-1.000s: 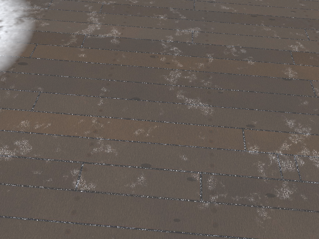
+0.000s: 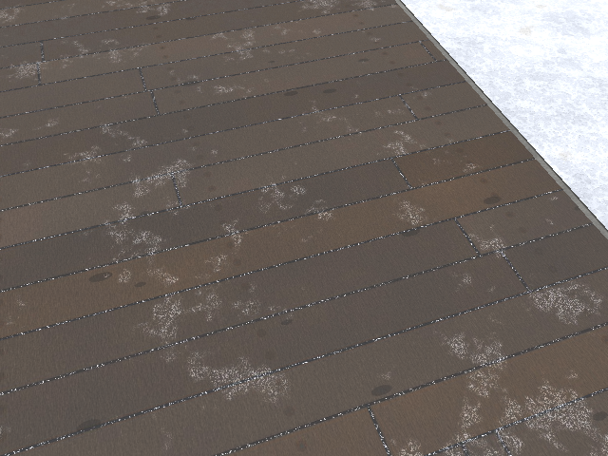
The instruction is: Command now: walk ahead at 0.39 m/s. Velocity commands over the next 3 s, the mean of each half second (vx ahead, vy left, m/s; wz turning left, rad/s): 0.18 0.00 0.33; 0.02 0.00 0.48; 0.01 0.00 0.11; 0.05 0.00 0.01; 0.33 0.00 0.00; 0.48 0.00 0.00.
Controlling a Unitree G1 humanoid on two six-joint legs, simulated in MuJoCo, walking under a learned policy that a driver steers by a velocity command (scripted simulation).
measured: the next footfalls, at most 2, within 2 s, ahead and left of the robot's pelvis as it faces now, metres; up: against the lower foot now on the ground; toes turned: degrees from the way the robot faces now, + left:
right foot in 0.34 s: +0.27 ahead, -0.11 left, +0.00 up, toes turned +12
left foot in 0.74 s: +0.15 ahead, +0.13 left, +0.00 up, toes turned +25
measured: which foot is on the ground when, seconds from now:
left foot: down 0.00-0.34, up 0.36-0.72, down 0.74-1.00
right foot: up 0.00-0.32, down 0.34-0.74, up 0.76-1.00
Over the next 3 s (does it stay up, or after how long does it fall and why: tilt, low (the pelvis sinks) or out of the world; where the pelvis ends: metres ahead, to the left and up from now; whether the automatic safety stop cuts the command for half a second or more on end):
stays up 0.52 0.23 0.01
